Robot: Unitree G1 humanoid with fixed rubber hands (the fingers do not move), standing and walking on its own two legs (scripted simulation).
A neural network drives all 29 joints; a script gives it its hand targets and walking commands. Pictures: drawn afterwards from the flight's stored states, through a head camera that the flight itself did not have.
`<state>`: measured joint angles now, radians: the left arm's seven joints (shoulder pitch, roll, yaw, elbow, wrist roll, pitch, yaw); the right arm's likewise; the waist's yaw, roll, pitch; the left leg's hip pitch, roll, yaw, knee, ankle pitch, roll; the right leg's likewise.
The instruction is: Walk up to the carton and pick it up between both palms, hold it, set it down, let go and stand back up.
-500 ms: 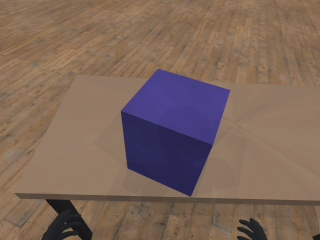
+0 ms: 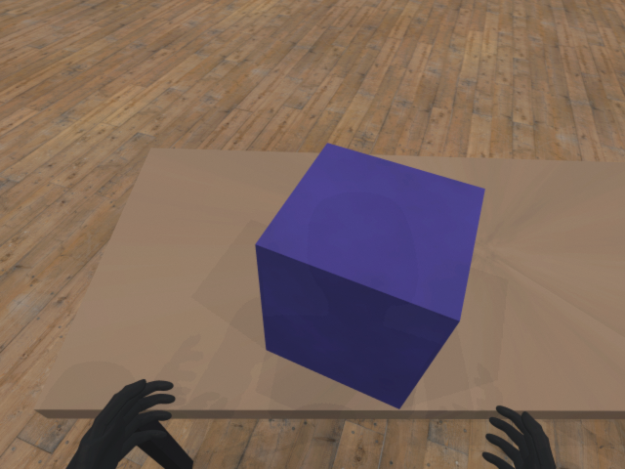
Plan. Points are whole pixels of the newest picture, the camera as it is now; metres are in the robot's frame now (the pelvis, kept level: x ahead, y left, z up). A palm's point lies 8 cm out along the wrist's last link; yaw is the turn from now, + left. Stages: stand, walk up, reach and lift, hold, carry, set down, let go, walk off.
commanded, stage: reach and lift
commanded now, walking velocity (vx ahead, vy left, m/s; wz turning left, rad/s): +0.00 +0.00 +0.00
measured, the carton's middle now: (363, 277) +0.38 -0.05 +0.04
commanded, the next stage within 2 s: none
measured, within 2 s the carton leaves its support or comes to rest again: neither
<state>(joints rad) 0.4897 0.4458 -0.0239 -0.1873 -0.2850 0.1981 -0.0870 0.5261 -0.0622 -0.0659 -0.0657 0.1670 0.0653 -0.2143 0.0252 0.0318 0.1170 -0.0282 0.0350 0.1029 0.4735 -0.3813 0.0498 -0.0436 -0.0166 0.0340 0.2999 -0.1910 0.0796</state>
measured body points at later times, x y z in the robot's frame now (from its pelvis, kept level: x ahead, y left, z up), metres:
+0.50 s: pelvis -0.03 -0.01 +0.00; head -0.02 +0.02 +0.45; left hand +0.15 +0.22 +0.03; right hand +0.13 -0.20 +0.04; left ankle -0.07 +0.07 -0.74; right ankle -0.01 -0.18 -0.74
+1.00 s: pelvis -0.05 -0.01 +0.00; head -0.07 -0.01 +0.45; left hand +0.22 +0.20 +0.07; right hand +0.18 -0.21 +0.07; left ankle -0.07 +0.07 -0.74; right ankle -0.01 -0.18 -0.74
